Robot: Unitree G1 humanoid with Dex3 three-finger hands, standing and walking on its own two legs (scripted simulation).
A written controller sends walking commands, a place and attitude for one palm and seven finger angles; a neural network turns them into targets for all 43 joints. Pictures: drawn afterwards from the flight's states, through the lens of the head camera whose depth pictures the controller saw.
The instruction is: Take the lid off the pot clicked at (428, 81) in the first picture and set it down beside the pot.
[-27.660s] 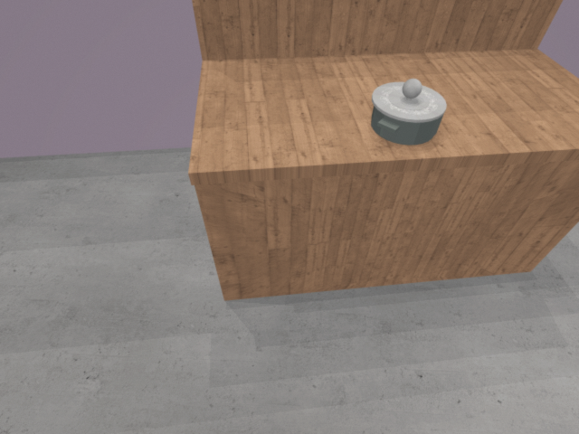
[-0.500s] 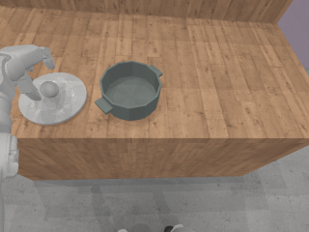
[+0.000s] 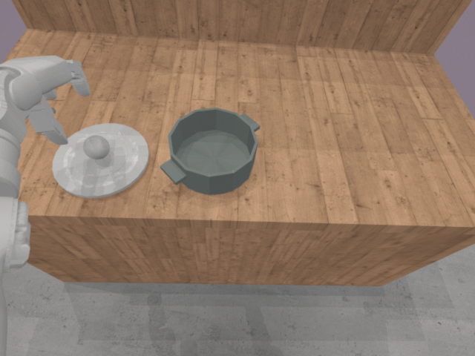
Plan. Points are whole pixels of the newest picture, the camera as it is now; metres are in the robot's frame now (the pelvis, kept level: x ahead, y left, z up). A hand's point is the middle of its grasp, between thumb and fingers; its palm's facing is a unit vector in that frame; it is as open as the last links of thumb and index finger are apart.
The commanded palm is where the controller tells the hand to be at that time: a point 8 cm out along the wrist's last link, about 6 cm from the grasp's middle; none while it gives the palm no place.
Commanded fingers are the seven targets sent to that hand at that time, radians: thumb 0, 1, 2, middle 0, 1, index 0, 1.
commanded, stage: raise the empty hand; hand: left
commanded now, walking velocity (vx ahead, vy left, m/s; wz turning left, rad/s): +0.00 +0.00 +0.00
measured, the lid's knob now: (96, 147) +0.52 +0.27 -0.02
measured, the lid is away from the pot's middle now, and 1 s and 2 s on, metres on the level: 0.24 0.24 0.24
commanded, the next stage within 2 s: draw the hand back to the body in 0.22 s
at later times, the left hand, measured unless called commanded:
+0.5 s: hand (55, 103) +0.49 +0.27 +0.13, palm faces -0.38 -0.07 -0.92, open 10.9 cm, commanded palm +0.48 +0.26 +0.18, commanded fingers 0.00 0.10 0.42 -0.28 -0.99 -0.28 -0.99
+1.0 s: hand (75, 116) +0.44 +0.22 +0.15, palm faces +0.16 -0.88 -0.46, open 10.9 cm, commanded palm +0.39 +0.26 +0.19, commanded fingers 0.00 0.20 0.48 -0.27 -0.90 -0.27 -0.90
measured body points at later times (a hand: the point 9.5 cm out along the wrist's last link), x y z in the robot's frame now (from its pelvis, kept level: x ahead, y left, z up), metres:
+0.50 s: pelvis +0.00 +0.00 +0.01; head +0.08 +0.01 +0.45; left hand +0.50 +0.27 +0.19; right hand +0.00 -0.27 -0.12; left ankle -0.04 +0.05 -0.73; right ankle -0.01 -0.15 -0.72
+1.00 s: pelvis +0.00 -0.02 +0.01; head +0.05 -0.01 +0.46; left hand +0.42 +0.26 +0.18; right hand +0.12 -0.26 -0.10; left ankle -0.04 +0.05 -0.73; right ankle -0.01 -0.15 -0.73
